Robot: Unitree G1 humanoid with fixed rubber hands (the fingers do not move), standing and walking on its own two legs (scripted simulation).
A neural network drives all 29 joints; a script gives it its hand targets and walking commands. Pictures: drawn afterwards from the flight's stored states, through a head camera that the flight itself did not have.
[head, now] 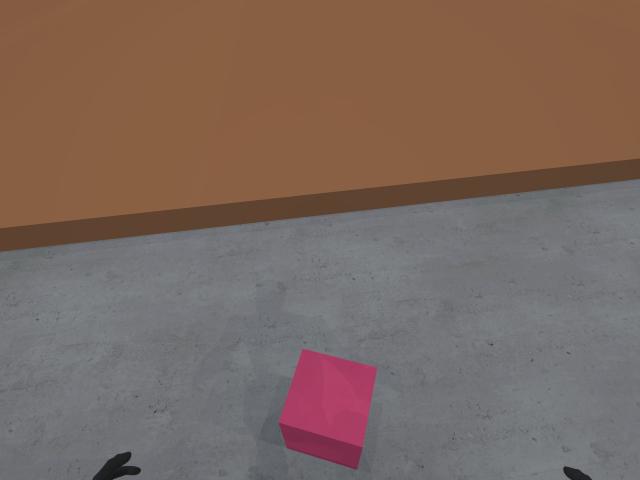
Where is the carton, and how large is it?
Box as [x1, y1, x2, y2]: [279, 349, 376, 469]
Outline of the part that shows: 302,349 279,420 279,425 286,446 294,450 356,469 363,442 376,367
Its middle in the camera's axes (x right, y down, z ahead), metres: +0.02 +0.49 +1.08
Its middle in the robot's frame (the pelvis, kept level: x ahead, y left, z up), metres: +0.41 +0.02 -0.66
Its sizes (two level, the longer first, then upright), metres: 0.210 0.200 0.250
